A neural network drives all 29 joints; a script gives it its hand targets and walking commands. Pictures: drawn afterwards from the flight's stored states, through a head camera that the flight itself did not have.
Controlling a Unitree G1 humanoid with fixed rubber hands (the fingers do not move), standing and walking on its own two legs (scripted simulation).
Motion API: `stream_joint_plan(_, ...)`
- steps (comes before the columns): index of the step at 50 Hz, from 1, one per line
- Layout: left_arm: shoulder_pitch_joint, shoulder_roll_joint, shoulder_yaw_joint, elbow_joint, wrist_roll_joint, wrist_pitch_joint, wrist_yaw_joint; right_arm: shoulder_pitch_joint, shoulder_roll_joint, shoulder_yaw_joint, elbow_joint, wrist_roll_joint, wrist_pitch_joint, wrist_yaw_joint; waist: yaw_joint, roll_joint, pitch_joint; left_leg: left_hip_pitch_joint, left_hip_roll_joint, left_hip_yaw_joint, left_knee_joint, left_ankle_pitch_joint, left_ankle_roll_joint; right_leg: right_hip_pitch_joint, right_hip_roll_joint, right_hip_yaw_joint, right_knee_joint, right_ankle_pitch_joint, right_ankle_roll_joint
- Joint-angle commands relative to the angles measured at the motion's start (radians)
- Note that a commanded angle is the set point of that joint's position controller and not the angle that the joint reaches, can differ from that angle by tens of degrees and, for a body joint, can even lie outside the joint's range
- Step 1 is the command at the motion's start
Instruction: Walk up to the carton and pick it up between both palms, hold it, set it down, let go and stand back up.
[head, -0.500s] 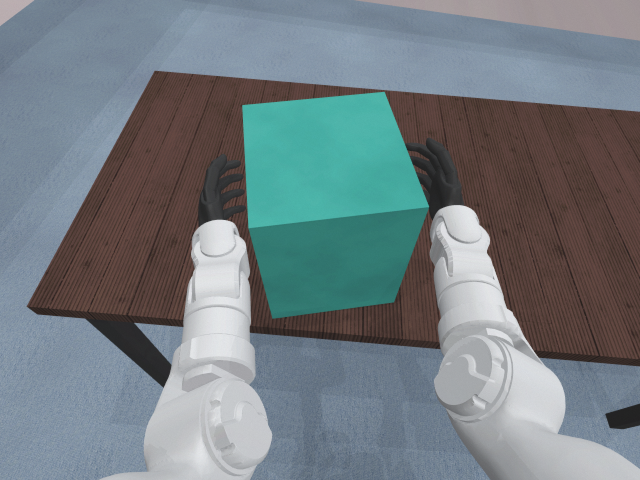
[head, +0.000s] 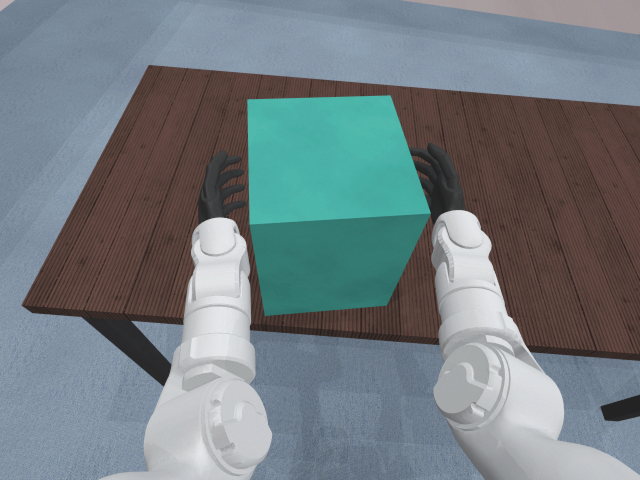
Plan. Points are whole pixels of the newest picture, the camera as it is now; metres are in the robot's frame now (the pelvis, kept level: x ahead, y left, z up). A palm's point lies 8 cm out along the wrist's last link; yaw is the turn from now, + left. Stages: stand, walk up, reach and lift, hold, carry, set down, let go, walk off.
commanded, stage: set down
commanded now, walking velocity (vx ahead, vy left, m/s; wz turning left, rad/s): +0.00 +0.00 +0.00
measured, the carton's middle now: (323, 212) +0.49 +0.05 +0.00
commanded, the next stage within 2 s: none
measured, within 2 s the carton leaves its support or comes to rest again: neither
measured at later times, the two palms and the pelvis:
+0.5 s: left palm (214, 213) +0.41 +0.19 +0.06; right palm (439, 206) +0.47 -0.10 +0.06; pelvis -0.01 +0.00 -0.01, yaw +0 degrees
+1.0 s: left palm (214, 228) +0.41 +0.19 +0.03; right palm (452, 201) +0.49 -0.12 +0.06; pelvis -0.02 +0.00 -0.02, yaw +0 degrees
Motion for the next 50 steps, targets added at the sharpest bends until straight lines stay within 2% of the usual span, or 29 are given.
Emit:
stream_joint_plan(1, -0.326, -0.205, -0.139, 0.028, 0.016, -0.008, -0.050, -0.328, 0.299, 0.166, 0.078, -0.050, 0.014, 0.099, 0.049, -0.031, -0.428, 0.192, -0.047, 0.054, 0.060, 0.395, 0.074, 0.178, -0.018, -0.055, -0.003, 0.246, 0.052)
stream_joint_plan(6, -0.323, -0.164, -0.130, 0.027, 0.014, -0.013, -0.033, -0.317, 0.252, 0.160, 0.079, -0.045, 0.023, 0.090, 0.049, -0.026, -0.441, 0.201, -0.048, 0.055, 0.063, 0.397, 0.069, 0.162, -0.013, -0.055, -0.008, 0.216, 0.046)
stream_joint_plan(9, -0.331, -0.092, -0.143, 0.023, -0.014, -0.023, -0.009, -0.331, 0.169, 0.178, 0.078, -0.004, 0.022, 0.072, 0.052, -0.021, -0.472, 0.198, -0.048, 0.051, 0.073, 0.410, 0.063, 0.155, -0.009, -0.051, -0.006, 0.213, 0.040)
stream_joint_plan(14, -0.375, 0.106, -0.228, 0.046, -0.151, -0.062, 0.058, -0.384, -0.054, 0.258, 0.098, 0.143, 0.017, 0.019, 0.046, -0.016, -0.529, 0.132, -0.048, 0.037, 0.094, 0.396, 0.046, 0.154, -0.003, -0.031, 0.010, 0.219, 0.026)
stream_joint_plan(19, -0.449, 0.155, -0.352, 0.164, -0.302, -0.111, 0.093, -0.464, -0.119, 0.354, 0.164, 0.278, 0.013, -0.017, 0.040, -0.014, -0.601, 0.040, -0.046, 0.026, 0.124, 0.342, 0.025, 0.117, 0.000, -0.011, 0.030, 0.205, 0.014)
stream_joint_plan(23, -0.455, 0.193, -0.354, 0.271, -0.334, -0.143, 0.091, -0.482, -0.144, 0.390, 0.193, 0.327, 0.011, -0.029, 0.060, -0.027, -0.615, -0.047, -0.047, 0.021, 0.133, 0.288, 0.025, 0.135, -0.011, -0.001, 0.051, 0.212, 0.021)
stream_joint_plan(27, -0.477, 0.236, -0.357, 0.319, -0.359, -0.175, 0.091, -0.513, -0.200, 0.408, 0.221, 0.357, -0.010, -0.046, 0.051, -0.023, -0.689, -0.087, -0.045, 0.015, 0.153, 0.301, 0.020, 0.137, -0.012, -0.006, 0.082, 0.278, 0.028)
stream_joint_plan(33, -0.497, 0.299, -0.382, 0.362, -0.416, -0.219, 0.106, -0.559, -0.301, 0.457, 0.251, 0.418, -0.052, -0.069, 0.041, -0.028, -0.820, -0.055, -0.037, 0.002, 0.210, 0.417, -0.001, 0.100, 0.006, -0.018, 0.114, 0.364, 0.031)
stream_joint_plan(41, -0.508, 0.346, -0.469, 0.393, -0.506, -0.278, 0.118, -0.652, -0.433, 0.605, 0.327, 0.571, -0.152, -0.091, 0.034, -0.019, -0.960, 0.009, -0.022, -0.013, 0.309, 0.620, -0.053, 0.052, 0.038, -0.038, 0.166, 0.527, 0.040)
stream_joint_plan(43, -0.500, 0.348, -0.481, 0.396, -0.518, -0.291, 0.115, -0.657, -0.438, 0.653, 0.350, 0.609, -0.170, -0.091, 0.043, -0.028, -0.965, -0.006, -0.022, -0.011, 0.316, 0.624, -0.054, 0.058, 0.040, -0.036, 0.176, 0.557, 0.047)
stream_joint_plan(46, -0.459, 0.354, -0.486, 0.399, -0.526, -0.301, 0.106, -0.622, -0.443, 0.723, 0.392, 0.668, -0.180, -0.088, 0.050, -0.039, -0.926, -0.067, -0.027, -0.002, 0.298, 0.564, -0.046, 0.119, 0.034, -0.026, 0.190, 0.595, 0.056)
stream_joint_plan(50, -0.406, 0.376, -0.482, 0.407, -0.528, -0.299, 0.093, -0.585, -0.465, 0.778, 0.448, 0.731, -0.172, -0.077, 0.051, -0.050, -0.807, -0.126, -0.029, 0.000, 0.259, 0.439, -0.035, 0.157, 0.027, -0.019, 0.185, 0.543, 0.065)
